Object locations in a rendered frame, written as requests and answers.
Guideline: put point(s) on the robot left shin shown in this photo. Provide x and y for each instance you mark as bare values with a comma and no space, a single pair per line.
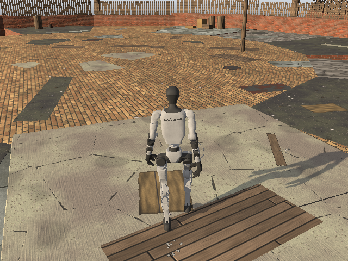
165,205

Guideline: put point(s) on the robot left upper arm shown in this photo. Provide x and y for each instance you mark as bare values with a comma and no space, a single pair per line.
154,124

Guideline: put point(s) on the robot right hand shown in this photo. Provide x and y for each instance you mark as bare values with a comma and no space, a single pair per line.
199,168

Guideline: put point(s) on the robot right upper arm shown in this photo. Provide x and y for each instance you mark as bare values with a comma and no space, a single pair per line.
191,124

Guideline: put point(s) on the robot left hand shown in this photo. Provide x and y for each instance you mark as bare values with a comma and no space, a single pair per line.
150,157

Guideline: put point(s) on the left robot forearm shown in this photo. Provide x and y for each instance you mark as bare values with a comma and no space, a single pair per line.
150,144

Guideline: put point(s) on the humanoid robot torso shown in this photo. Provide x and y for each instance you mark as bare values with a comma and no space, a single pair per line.
173,131

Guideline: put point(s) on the right robot forearm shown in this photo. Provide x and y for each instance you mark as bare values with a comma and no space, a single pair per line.
195,150

